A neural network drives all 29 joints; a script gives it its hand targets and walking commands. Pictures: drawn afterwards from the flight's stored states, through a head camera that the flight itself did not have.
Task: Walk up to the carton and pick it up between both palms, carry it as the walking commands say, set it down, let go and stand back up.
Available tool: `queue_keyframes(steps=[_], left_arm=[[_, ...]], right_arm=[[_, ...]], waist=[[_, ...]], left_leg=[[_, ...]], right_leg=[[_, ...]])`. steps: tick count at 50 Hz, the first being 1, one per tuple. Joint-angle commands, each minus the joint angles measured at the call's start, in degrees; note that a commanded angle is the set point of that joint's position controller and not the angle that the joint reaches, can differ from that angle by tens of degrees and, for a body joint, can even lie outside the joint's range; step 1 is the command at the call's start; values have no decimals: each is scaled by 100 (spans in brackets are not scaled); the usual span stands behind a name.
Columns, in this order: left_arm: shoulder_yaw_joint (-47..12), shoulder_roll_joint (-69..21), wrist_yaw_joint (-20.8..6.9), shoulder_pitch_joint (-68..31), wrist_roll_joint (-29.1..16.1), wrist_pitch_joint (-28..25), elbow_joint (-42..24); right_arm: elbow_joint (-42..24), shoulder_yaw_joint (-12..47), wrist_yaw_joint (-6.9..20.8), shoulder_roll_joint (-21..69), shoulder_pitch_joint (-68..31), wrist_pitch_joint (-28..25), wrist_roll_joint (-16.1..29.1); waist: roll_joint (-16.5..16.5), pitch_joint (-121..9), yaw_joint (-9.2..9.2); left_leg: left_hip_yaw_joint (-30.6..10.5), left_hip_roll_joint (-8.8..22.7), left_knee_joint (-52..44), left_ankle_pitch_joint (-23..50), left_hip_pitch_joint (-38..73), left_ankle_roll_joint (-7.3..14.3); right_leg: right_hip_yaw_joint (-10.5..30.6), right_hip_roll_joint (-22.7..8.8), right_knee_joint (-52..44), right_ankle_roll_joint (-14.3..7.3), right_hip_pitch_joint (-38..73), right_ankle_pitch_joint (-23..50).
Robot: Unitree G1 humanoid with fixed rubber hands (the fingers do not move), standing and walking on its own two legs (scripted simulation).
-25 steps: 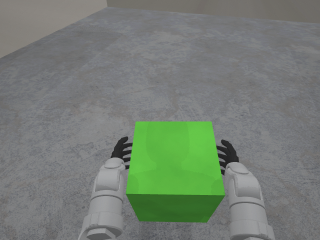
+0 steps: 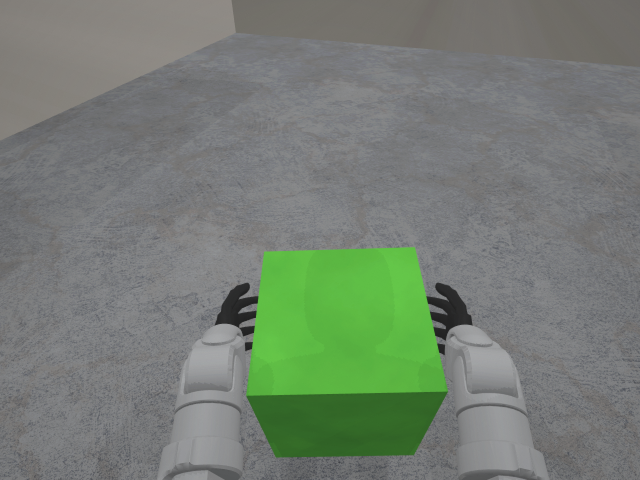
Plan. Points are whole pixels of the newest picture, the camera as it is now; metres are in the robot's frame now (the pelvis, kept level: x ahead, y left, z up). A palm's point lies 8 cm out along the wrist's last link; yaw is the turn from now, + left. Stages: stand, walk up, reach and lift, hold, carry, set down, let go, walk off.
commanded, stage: reach and lift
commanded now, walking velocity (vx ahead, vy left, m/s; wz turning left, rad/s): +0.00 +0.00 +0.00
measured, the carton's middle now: (342, 357) +0.31 +0.00 -0.02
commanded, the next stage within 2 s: hold in 1.00 s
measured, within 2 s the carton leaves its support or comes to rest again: neither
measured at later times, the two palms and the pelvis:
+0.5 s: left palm (228, 339) +0.30 +0.15 +0.05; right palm (457, 340) +0.30 -0.15 +0.05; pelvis +0.01 +0.00 +0.00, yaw +0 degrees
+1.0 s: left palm (228, 347) +0.28 +0.15 +0.05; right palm (461, 348) +0.28 -0.15 +0.05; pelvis +0.00 +0.00 +0.00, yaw +0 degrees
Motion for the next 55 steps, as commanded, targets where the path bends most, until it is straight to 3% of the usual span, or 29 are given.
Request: queue_keyframes(steps=[1, 30, 55], left_arm=[[-3257, -5295, -1349, -3166, -1521, -162, -169], [-3559, -5251, -1216, -2443, -1587, -2, -680], [-3471, -5318, -1281, -2636, -1581, 62, -583]], right_arm=[[75, 3056, 1165, 5387, -2953, -146, 1338], [-504, 3375, 1159, 5201, -2304, -100, 1473], [-387, 3312, 1228, 5274, -2513, -44, 1445]], waist=[[77, -1297, 2], [88, -1297, 57], [57, -1079, 80]], left_leg=[[-261, -71, -270, 519, 579, -112], [-360, -93, -255, 996, 748, -122], [-282, -105, -287, 151, 513, -109]], right_leg=[[200, 126, -396, -2, -175, 587], [209, 179, -386, 24, -94, 1011], [214, 141, -424, -26, -389, 179]])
